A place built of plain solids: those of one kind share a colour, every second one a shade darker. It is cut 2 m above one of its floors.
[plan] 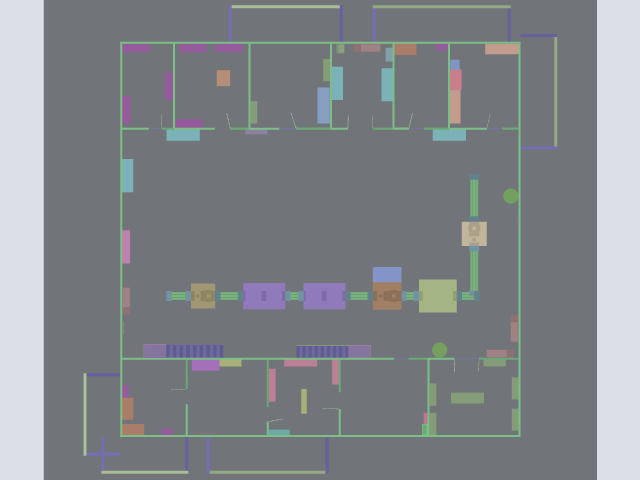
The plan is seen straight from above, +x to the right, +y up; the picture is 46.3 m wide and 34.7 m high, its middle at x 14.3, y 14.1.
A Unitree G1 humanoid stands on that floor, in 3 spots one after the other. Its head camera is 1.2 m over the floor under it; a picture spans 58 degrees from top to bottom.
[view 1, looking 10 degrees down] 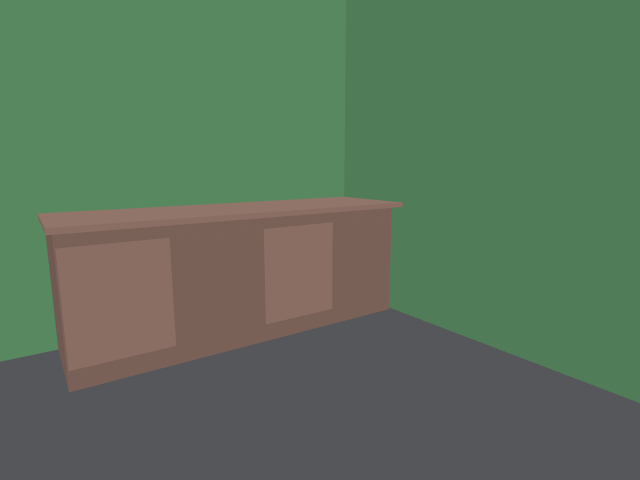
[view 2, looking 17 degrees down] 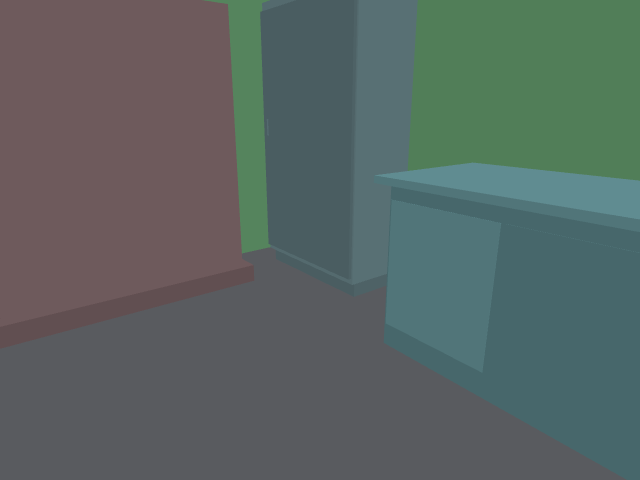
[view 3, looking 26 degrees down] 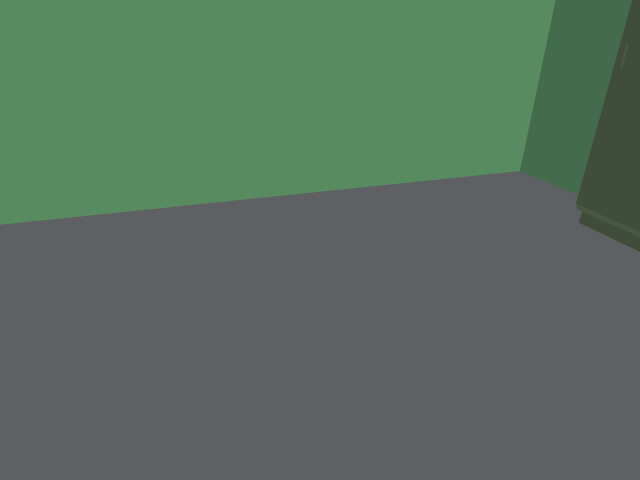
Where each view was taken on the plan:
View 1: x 26.16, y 25.11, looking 55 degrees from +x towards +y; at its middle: lab_bench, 3.11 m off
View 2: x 17.30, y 25.09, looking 52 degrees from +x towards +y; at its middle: tool_cabinet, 2.95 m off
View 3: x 12.07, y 25.06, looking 73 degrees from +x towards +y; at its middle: ground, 2.74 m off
